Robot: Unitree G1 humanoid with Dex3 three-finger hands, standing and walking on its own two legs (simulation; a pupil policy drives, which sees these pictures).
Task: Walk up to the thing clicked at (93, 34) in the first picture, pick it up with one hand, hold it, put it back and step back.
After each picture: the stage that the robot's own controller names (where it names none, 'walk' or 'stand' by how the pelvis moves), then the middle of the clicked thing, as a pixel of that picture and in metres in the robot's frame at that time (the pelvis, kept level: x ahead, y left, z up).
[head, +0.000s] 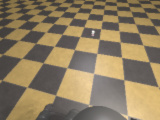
stand; (92, 33) +1.99 +0.05 -0.72
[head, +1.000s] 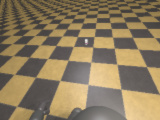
walk; (86, 41) +1.83 +0.29 -0.70
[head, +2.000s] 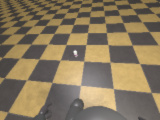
walk; (75, 53) +1.20 +0.46 -0.72
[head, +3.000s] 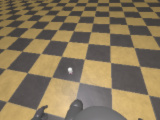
walk; (70, 71) +0.74 +0.42 -0.71
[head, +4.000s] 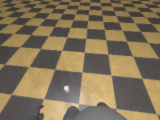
walk; (66, 89) +0.44 +0.30 -0.70
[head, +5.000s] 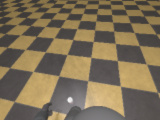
stand; (70, 100) +0.27 +0.26 -0.70
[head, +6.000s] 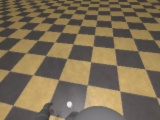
stand; (69, 105) +0.26 +0.26 -0.72
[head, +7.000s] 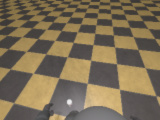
stand; (69, 102) +0.27 +0.26 -0.72
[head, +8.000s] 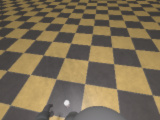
stand; (67, 103) +0.26 +0.29 -0.73
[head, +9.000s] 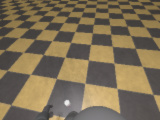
stand; (67, 103) +0.25 +0.29 -0.73
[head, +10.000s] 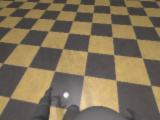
go down; (66, 95) +0.27 +0.29 -0.70
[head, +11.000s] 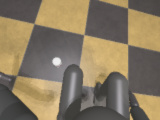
go down; (57, 62) +0.34 +0.29 -0.29
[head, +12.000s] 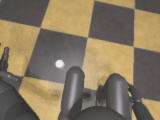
close in; (60, 64) +0.34 +0.29 -0.29
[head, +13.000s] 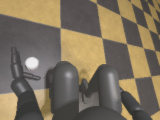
close in; (32, 64) +0.32 +0.31 -0.21
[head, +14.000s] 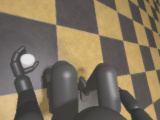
close; (28, 62) +0.33 +0.31 -0.21
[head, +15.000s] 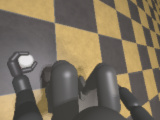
lift; (26, 62) +0.32 +0.32 -0.21
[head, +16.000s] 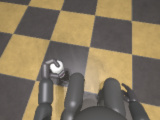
lift; (58, 69) +0.29 +0.25 -0.03
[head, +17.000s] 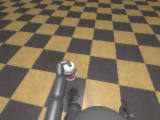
hold; (69, 71) +0.32 +0.17 +0.03
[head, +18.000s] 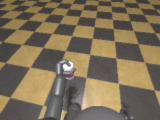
hold; (68, 70) +0.33 +0.18 +0.01
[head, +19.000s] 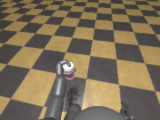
hold; (69, 70) +0.33 +0.17 +0.02
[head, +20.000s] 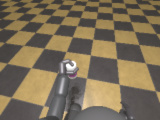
crouch; (71, 70) +0.34 +0.16 +0.02
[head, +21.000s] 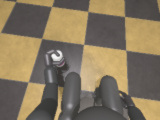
crouch; (58, 59) +0.39 +0.25 -0.09
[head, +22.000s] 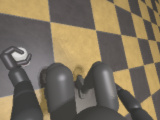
lower; (21, 57) +0.37 +0.32 -0.22
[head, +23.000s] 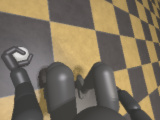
lower; (22, 57) +0.37 +0.32 -0.21
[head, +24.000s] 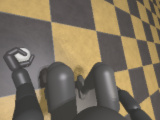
lower; (24, 57) +0.36 +0.32 -0.21
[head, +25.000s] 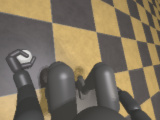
lower; (26, 59) +0.35 +0.31 -0.21
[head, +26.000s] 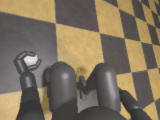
loosen; (32, 61) +0.34 +0.30 -0.22
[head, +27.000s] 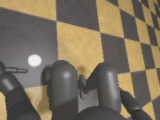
withdraw; (34, 61) +0.33 +0.28 -0.22
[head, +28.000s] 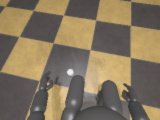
walk; (70, 73) +0.36 +0.23 -0.44
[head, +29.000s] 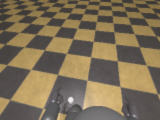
stand; (71, 100) +0.29 +0.22 -0.66
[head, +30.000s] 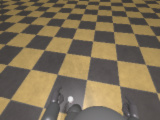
stand; (70, 100) +0.30 +0.23 -0.66
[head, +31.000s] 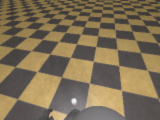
stand; (74, 102) +0.32 +0.20 -0.72
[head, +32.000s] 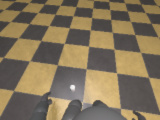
walk; (72, 88) +0.35 +0.19 -0.70
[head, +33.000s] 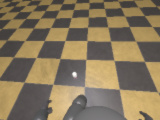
walk; (74, 75) +0.58 +0.30 -0.70
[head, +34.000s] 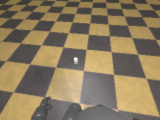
stand; (75, 60) +0.89 +0.29 -0.70
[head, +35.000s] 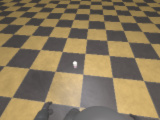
stand; (75, 64) +0.89 +0.31 -0.72
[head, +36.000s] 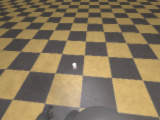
stand; (74, 66) +0.91 +0.31 -0.72
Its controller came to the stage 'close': yes
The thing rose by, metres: 0.72
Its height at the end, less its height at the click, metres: +0.00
